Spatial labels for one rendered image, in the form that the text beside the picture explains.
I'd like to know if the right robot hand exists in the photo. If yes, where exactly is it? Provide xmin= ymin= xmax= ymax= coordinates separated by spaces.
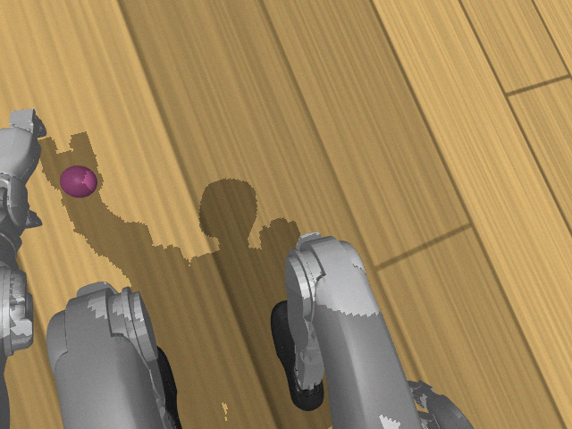
xmin=408 ymin=380 xmax=474 ymax=429

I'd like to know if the ball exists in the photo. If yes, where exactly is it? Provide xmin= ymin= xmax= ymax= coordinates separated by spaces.
xmin=60 ymin=165 xmax=97 ymax=198

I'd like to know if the right robot foot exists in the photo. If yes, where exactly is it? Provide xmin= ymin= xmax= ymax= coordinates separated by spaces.
xmin=271 ymin=300 xmax=324 ymax=411

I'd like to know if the left robot hand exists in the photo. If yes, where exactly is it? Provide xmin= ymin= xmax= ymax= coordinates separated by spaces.
xmin=0 ymin=108 xmax=46 ymax=229

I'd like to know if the left robot arm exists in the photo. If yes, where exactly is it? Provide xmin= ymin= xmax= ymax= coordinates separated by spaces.
xmin=0 ymin=173 xmax=33 ymax=429

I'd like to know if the left robot foot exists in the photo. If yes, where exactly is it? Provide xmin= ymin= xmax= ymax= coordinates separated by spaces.
xmin=157 ymin=346 xmax=182 ymax=429

